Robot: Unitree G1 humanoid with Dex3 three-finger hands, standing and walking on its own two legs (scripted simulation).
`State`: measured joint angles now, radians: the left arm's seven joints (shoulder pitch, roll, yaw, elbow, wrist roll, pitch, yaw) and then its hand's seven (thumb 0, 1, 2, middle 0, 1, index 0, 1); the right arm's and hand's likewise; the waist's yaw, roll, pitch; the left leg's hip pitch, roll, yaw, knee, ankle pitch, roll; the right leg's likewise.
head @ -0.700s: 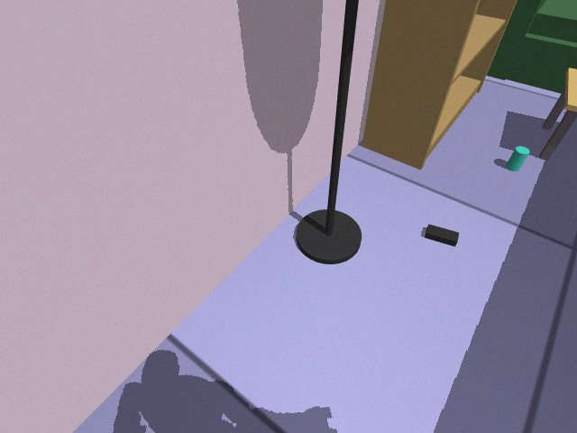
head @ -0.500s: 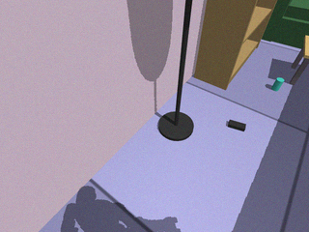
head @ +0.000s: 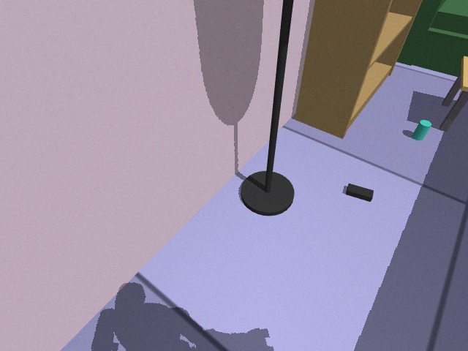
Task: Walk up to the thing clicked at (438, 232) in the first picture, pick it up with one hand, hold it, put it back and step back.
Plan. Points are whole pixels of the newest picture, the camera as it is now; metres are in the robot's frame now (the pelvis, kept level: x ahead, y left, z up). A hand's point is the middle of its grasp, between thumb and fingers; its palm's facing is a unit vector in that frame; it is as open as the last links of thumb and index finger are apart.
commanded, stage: stand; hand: left
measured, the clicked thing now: (359, 192) +1.02 -0.66 -0.77
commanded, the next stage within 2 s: walk up in 0.42 s
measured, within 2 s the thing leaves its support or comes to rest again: neither
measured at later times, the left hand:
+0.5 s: hand out of the picture +0.07 +0.26 -0.16, palm faces -0.08 -0.94 -0.33, open 7.3 cm
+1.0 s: hand (199, 324) +0.23 +0.10 -0.16, palm faces -0.27 -0.91 -0.32, open 7.3 cm
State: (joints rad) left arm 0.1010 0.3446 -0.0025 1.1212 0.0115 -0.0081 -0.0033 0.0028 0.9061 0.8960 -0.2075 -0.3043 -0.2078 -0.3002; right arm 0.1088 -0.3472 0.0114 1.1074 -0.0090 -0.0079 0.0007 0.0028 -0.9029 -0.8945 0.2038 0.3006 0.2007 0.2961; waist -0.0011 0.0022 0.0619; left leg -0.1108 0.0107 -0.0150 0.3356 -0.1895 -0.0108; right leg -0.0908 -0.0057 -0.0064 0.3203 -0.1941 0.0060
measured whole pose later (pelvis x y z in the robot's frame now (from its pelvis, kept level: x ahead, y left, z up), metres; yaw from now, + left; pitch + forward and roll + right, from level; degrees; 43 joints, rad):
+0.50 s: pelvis +0.00 -0.01 +0.00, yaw -4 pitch -2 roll +1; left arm 0.17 0.38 0.06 1.04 0.06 0.04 -0.06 0.00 0.91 0.90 -0.21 -0.30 -0.21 -0.30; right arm 0.14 -0.34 -0.04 1.04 -0.03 -0.05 0.00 0.00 -0.90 -0.89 0.21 0.30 0.20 0.30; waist 0.02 -0.03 0.05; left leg -0.12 0.02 0.05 0.38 -0.23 0.00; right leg -0.25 -0.01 0.03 0.63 -0.36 -0.01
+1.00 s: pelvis +0.10 -0.15 -0.02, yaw -15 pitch -3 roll -1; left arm 0.28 0.40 0.07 0.83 0.04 0.03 -0.11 0.00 0.90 0.90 -0.21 -0.30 -0.21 -0.30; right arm 0.30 -0.43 -0.06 0.91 -0.02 -0.09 0.02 0.00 -0.90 -0.89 0.20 0.30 0.20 0.30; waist 0.04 0.00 0.07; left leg -0.38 0.06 0.09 0.75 -0.43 0.03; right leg -0.28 0.02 0.00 0.63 -0.30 -0.05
